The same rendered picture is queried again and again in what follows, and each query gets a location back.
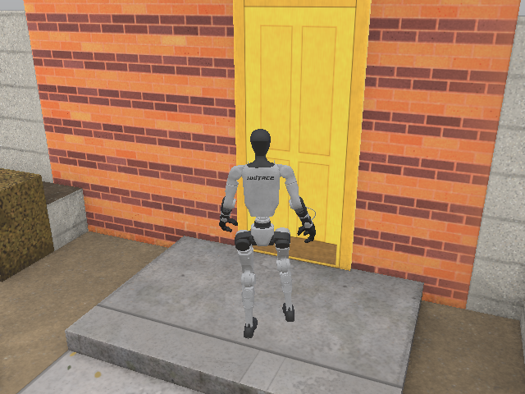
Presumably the robot torso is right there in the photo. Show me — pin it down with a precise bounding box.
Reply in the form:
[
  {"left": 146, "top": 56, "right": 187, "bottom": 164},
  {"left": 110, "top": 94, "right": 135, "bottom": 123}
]
[{"left": 242, "top": 160, "right": 281, "bottom": 246}]

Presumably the left robot hand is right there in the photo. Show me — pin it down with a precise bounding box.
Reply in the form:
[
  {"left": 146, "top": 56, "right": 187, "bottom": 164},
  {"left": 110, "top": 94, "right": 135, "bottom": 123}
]
[{"left": 219, "top": 218, "right": 238, "bottom": 232}]

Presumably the robot right upper arm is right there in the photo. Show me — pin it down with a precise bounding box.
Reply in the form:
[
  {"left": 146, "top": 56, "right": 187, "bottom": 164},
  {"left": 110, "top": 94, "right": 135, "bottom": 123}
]
[{"left": 278, "top": 164, "right": 302, "bottom": 210}]

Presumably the right robot hand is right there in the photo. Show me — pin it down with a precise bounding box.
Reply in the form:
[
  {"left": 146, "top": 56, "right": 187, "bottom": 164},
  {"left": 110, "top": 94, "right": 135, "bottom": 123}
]
[{"left": 297, "top": 224, "right": 316, "bottom": 243}]

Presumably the humanoid robot head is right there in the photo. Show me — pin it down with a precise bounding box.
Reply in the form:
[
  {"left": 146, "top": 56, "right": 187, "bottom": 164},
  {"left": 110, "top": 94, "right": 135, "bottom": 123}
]
[{"left": 247, "top": 129, "right": 275, "bottom": 168}]

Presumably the robot left upper arm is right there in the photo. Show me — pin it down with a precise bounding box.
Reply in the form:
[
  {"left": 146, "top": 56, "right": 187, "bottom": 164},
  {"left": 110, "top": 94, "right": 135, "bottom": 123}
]
[{"left": 223, "top": 165, "right": 244, "bottom": 209}]

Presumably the left robot forearm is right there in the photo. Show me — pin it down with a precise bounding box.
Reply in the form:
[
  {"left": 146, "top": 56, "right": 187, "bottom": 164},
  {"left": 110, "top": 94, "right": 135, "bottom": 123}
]
[{"left": 220, "top": 197, "right": 232, "bottom": 222}]

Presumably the right robot forearm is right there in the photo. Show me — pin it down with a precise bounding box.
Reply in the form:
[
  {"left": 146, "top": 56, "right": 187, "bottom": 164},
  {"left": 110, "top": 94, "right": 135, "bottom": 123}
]
[{"left": 295, "top": 197, "right": 313, "bottom": 228}]

